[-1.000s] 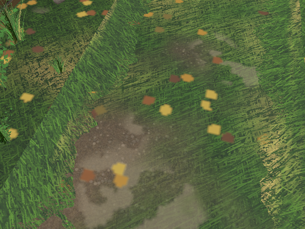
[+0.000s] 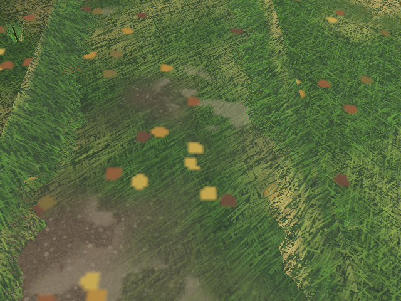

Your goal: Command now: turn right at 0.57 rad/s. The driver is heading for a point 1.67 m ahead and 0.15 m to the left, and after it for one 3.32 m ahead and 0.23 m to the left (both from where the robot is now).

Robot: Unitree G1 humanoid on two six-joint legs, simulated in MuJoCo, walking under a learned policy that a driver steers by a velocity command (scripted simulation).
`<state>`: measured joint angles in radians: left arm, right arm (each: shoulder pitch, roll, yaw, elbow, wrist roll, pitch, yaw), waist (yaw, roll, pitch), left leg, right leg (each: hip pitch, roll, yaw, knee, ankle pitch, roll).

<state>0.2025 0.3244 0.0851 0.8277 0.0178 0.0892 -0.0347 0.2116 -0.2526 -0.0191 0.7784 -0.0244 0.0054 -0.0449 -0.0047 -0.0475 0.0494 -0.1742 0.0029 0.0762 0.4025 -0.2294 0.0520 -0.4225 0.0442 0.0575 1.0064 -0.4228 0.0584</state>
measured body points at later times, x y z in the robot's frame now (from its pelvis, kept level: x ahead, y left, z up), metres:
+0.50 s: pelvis -0.01 -0.05 +0.00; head +0.00 -0.07 +0.45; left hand +0.16 +0.17 -0.11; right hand -0.01 -0.32 -0.15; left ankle +0.00 +0.10 -0.71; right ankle -0.03 -0.11 -0.75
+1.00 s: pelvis +0.03 +0.00 +0.00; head +0.04 +0.03 +0.45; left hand +0.12 +0.29 -0.13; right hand +0.08 -0.28 -0.11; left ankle -0.05 +0.06 -0.75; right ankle +0.10 -0.16 -0.68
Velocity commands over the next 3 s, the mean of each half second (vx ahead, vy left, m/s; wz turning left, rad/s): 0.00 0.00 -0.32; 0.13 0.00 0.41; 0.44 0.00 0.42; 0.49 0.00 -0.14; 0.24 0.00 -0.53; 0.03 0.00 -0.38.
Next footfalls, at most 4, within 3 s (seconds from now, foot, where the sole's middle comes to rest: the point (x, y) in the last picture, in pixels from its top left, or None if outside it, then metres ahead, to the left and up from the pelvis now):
0.20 right None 0.01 -0.12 -0.78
0.74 left None -0.01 0.06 -0.78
1.26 right None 0.32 -0.09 -0.78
1.74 left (130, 291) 0.51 0.20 -0.78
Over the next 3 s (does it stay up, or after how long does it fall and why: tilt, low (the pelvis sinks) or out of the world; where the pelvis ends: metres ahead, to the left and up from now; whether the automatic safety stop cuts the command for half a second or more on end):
stays up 0.73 0.19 0.00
